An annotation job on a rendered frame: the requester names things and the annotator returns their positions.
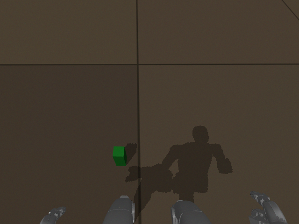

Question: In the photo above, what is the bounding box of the right robot hand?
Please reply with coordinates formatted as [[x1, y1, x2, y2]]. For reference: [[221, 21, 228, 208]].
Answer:
[[249, 191, 287, 224]]

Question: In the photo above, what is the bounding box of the left robot hand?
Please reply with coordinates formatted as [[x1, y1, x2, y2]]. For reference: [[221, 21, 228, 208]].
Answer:
[[40, 206, 66, 224]]

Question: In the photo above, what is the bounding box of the carton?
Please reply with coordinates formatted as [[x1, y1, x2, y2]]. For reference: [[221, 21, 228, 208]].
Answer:
[[113, 146, 127, 166]]

